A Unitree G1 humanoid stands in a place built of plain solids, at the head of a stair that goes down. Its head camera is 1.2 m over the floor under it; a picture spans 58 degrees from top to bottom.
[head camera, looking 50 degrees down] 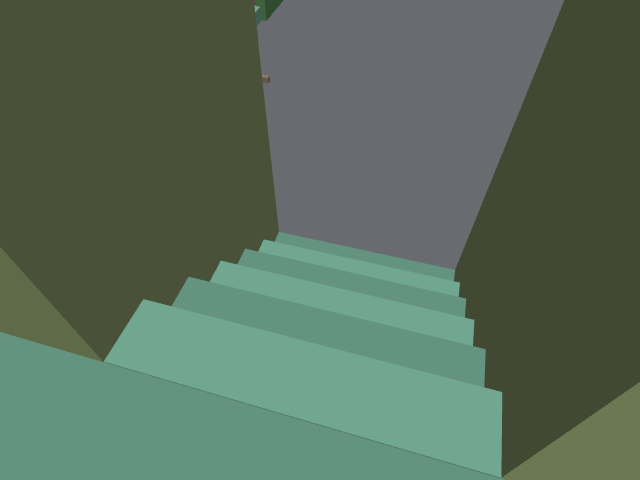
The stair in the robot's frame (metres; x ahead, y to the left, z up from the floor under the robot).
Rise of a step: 0.18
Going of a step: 0.23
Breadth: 1.14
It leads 16 degrees to the right of straight ahead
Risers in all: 6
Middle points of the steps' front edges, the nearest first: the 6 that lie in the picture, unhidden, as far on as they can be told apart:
0.61 0.03 0.00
0.83 -0.03 -0.18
1.04 -0.09 -0.37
1.26 -0.15 -0.55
1.48 -0.21 -0.74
1.70 -0.28 -0.92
